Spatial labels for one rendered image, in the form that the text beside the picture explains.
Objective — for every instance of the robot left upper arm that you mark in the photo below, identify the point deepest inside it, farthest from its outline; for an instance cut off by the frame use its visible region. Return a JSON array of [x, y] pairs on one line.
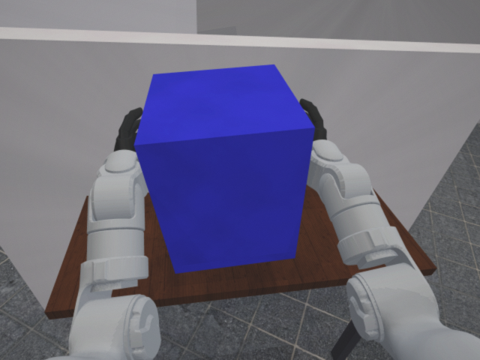
[[117, 328]]

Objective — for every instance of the left robot forearm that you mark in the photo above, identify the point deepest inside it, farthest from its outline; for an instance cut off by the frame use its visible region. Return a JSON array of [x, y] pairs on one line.
[[115, 228]]

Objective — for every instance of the table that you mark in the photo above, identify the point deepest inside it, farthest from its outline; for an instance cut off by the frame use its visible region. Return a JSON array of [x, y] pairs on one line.
[[317, 264]]

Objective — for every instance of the carton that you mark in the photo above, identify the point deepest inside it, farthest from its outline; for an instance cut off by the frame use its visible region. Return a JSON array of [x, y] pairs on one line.
[[225, 155]]

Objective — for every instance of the robot right hand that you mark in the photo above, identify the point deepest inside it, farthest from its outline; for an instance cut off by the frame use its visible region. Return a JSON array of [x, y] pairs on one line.
[[315, 117]]

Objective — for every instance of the robot right upper arm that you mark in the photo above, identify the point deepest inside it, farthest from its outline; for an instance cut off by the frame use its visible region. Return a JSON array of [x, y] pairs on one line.
[[393, 306]]

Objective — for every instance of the right robot forearm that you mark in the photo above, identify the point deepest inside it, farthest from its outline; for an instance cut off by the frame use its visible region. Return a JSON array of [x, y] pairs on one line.
[[365, 237]]

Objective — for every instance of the robot left hand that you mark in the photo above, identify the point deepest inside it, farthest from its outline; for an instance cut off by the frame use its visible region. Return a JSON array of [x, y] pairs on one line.
[[127, 132]]

